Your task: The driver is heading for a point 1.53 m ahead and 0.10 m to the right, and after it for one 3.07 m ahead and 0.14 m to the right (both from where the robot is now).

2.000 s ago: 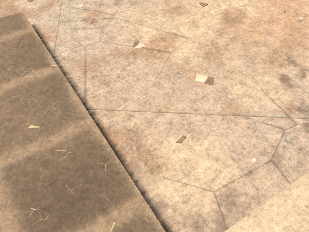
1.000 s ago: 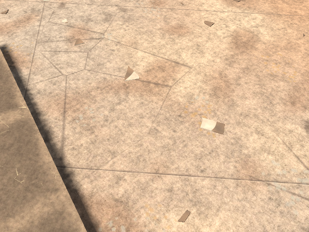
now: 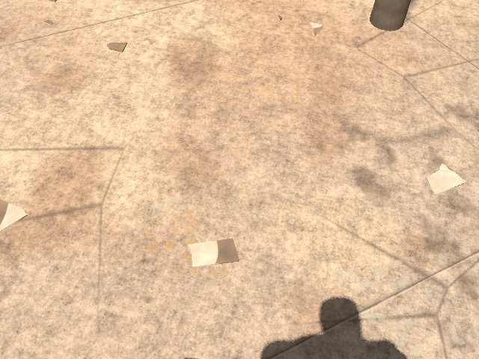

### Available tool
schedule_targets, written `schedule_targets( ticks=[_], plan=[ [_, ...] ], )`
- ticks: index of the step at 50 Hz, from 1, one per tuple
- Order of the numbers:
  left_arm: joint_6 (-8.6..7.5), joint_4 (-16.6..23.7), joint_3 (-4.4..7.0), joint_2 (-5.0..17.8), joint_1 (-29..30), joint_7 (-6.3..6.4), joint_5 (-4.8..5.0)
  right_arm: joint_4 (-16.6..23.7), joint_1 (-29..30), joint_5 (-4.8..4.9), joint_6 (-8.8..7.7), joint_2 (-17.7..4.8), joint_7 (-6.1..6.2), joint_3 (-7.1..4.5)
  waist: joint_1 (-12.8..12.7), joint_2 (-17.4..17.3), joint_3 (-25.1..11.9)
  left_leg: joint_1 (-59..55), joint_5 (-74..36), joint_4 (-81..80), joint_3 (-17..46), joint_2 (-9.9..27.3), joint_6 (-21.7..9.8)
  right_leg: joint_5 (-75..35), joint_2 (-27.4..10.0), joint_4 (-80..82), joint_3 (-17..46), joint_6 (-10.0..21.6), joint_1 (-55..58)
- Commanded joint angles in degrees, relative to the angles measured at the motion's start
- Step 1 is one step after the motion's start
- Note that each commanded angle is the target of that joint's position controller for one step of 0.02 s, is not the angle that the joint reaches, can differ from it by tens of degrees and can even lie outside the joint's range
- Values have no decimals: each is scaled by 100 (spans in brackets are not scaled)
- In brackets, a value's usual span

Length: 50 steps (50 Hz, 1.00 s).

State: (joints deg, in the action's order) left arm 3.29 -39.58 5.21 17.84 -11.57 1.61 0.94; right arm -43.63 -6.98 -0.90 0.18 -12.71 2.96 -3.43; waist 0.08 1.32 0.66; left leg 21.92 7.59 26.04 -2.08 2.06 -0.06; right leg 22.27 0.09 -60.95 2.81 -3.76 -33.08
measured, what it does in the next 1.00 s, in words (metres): steps on the spot: right foot, then left foot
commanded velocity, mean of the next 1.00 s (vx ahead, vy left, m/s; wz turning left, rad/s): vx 0.01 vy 0.00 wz -0.15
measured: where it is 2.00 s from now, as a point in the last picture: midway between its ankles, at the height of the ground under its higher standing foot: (215, 341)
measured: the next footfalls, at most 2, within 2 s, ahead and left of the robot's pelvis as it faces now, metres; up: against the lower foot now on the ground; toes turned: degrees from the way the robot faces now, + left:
right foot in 0.14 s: +0.04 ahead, -0.14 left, +0.00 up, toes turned -6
left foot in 0.56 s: +0.13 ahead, +0.08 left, +0.00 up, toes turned -17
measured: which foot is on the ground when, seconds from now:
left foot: down 0.00-0.14, up 0.16-0.54, down 0.56-0.90, up 0.92-1.00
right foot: up 0.00-0.12, down 0.14-1.00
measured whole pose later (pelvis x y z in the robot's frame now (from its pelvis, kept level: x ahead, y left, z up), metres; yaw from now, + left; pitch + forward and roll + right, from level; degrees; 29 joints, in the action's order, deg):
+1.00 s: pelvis +0.05 -0.02 -0.01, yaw -4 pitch +2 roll -1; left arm 0.5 -36.0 5.8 15.8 -13.4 1.8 -0.5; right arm -37.1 -6.1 1.6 2.3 -18.5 -0.9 -5.1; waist -1.2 -1.1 1.8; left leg 28.0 29.7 55.8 3.0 -2.9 0.9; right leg 21.3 0.0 -34.0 -1.8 0.5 -14.5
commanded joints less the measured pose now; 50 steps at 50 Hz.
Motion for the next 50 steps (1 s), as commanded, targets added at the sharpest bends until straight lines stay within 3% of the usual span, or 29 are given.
schedule_targets(
  ticks=[1, 4, 6, 7, 8, 9, 10, 11, 12, 13, 14, 19, 22, 25, 27, 28, 29, 30, 31, 32, 34, 38, 42, 44, 45, 46, 47, 48, 50],
  plan=[
    [-76, 539, 7, 224, 14, -84, -6, 410, 187, 44, -47, -1108, 43, -307, 8, -1135, -929, -915, -855, -846, 887, 1414, -1219, -153, -175, 871, -171, 45, 454],
    [-40, 613, 75, 348, -11, -170, 1, 406, 132, 136, -22, -1237, -1, -361, -9, -1276, -873, -878, -474, -720, 756, 1514, -1067, -215, -110, 1782, -384, 267, 998],
    [-13, 499, 137, 342, -366, -215, -22, 394, 144, 210, 20, -1202, -27, -360, -201, -1125, -859, -635, -188, -305, 508, 1423, -770, -786, 104, 2814, -645, 534, 1746],
    [2, 426, 191, 410, -548, -203, -49, 303, -27, 213, 43, -1041, -49, -329, -241, -842, -748, -250, 153, 180, 233, 1243, -444, -1070, 161, 3317, -519, 715, 2235],
    [-13, 485, 319, 899, -671, -137, -77, 338, -183, 90, 62, -719, -108, -257, -104, 514, -552, 889, 1243, 1715, -491, 655, 142, -1979, -875, 4003, 1098, 1139, 2887],
    [-40, 667, 436, 1583, -614, -132, -195, 785, 257, -22, -7, -629, -105, -204, -151, 1931, -417, 2381, 2922, 2941, -359, -183, 420, -3117, -2168, 4262, 3049, 2241, 2952],
    [-165, 731, 360, 1264, -697, -145, -369, 815, 728, 13, -72, -919, -79, -281, -502, 1196, -660, 2406, 2944, 3856, 463, -139, 324, -2821, -2120, 4346, 3026, 2509, 2797],
    [-255, 719, 286, 1095, -434, -131, -337, 752, 627, 78, -60, -994, -59, -327, -262, 931, -553, 2446, 2441, 4075, 621, -80, 226, -2772, -1809, 4254, 2521, 2203, 2728],
    [-275, 765, 258, 945, -77, -99, -175, 579, 410, 45, -37, -998, -6, -363, -72, 606, -505, 2413, 1913, 3990, 653, 5, 233, -2685, -1470, 4126, 2086, 1829, 2679],
    [-257, 809, 209, 806, 166, -66, -47, 501, 270, -8, -11, -1044, 32, -376, 6, 589, -546, 2287, 1544, 3873, 677, 39, 268, -2761, -1326, 4069, 1880, 1628, 2604],
    [-233, 831, 177, 758, 251, -28, -36, 475, 194, -17, -13, -1018, 15, -375, 70, 590, -599, 1965, 1285, 3941, 618, -34, 318, -3091, -1178, 4025, 1716, 1583, 2387],
    [-149, 782, 209, 798, 64, 65, -29, 586, 449, 71, -63, -731, -132, -237, -54, 631, -695, 1489, 815, 2617, 628, -251, 401, -2796, -902, 3875, 1701, 1523, 2507],
    [-117, 822, 203, 815, 141, 46, -79, 551, 418, 108, -75, -787, -229, -208, -94, 756, -740, 962, 984, 1941, 597, -241, 385, -2578, -980, 3799, 1837, 1590, 2387],
    [-146, 742, 52, 487, 160, -57, -127, 528, 318, 117, -89, -739, -339, -156, -126, 740, -813, 67, 1042, 1279, 448, -133, 297, -2792, -982, 3628, 1800, 1588, 2100],
    [-204, 615, -109, 131, 139, -99, -148, 473, 149, 46, -125, -512, -417, -73, 76, 563, -741, -949, -101, -174, 361, -106, 140, -2122, -739, 3598, 1580, 1272, 1792],
    [-265, 529, -127, 59, -119, -112, -247, 487, 121, -31, -133, -659, -414, -89, -43, 384, -771, -1405, -822, -220, 641, 106, 38, -1519, -504, 3513, 1428, 999, 1674],
    [-331, 480, -104, 125, -484, -128, -378, 607, 181, -64, -130, -1107, -393, -155, -370, -316, -753, -1587, -2110, -68, 1272, 676, -262, -647, -55, 3096, 1051, 704, 1501],
    [-371, 502, -92, 111, -660, -140, -377, 533, 499, -62, -113, -1044, -400, -130, -695, -1013, -740, -931, -1273, -123, 1508, 772, -699, -521, 74, 3348, 678, 459, 1975],
    [-367, 503, -16, 467, -223, -114, -329, 665, 591, 29, -108, -911, -419, -130, -355, -897, -422, -582, -579, -222, 1483, 537, -681, -690, 95, 3241, 568, 355, 2071],
    [-344, 573, 49, 570, 29, -86, -262, 656, 485, 67, -119, -948, -418, -138, -220, -786, -374, -517, -313, -229, 1461, 464, -590, -778, 132, 3090, 483, 378, 2058],
    [-266, 707, 69, 448, 125, -51, -248, 699, 392, 147, -146, -1151, -407, -186, -201, -837, -301, -443, -302, -168, 1652, 431, -606, -928, 149, 2961, 371, 446, 2024],
    [-304, 755, 114, 218, 29, -70, -193, 855, 272, 193, -51, -1143, -323, -225, -151, -872, -472, -638, -698, 39, 2104, 455, -840, -853, 209, 2716, 140, 421, 1857],
    [-346, 753, 202, 256, -64, -104, -166, 1042, 331, 251, 49, -1170, -303, -268, -114, -473, -579, -392, -650, 479, 2060, 160, -751, -1067, 44, 2915, 203, 557, 2029],
    [-333, 757, 278, 470, -113, -81, -186, 1110, 332, 290, 60, -1076, -312, -244, -62, 228, -499, 197, -77, 1180, 1435, -311, -394, -1547, -528, 3367, 741, 898, 2328],
    [-327, 768, 312, 605, -165, -52, -204, 1118, 286, 277, 57, -1048, -334, -238, -60, 650, -418, 647, 396, 1679, 1076, -532, -203, -2178, -1141, 3609, 1330, 1266, 2545],
    [-339, 793, 310, 633, -114, -9, -206, 1106, 233, 240, 65, -1059, -359, -257, -39, 988, -395, 968, 1661, 2290, 725, -572, -70, -3012, -1817, 3726, 1819, 1690, 2671],
    [-368, 838, 282, 604, -136, 35, -184, 1131, 311, 217, 86, -1168, -377, -308, -130, 924, -368, 1295, 2724, 3235, 639, -413, 29, -3710, -2270, 3779, 2092, 2011, 2760],
    [-386, 848, 272, 646, -153, 63, -160, 1155, 349, 233, 116, -1205, -388, -349, -140, 558, -303, 1559, 2874, 3823, 665, -269, 109, -4048, -2370, 3748, 2004, 2081, 2809],
    [-357, 792, 315, 797, 79, 78, -94, 1155, 393, 277, 194, -963, -399, -267, -84, 358, -141, 1658, 2324, 3416, 576, -44, 210, -3932, -1962, 3697, 1220, 1700, 2812]
  ],
)
Keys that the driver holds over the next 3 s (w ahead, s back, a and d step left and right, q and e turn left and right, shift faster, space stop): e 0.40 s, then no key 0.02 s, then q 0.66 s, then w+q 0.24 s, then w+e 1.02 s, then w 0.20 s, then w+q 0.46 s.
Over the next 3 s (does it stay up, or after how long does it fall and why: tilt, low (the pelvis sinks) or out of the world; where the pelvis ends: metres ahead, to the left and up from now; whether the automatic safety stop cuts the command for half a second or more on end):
stays up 0.94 -0.09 0.01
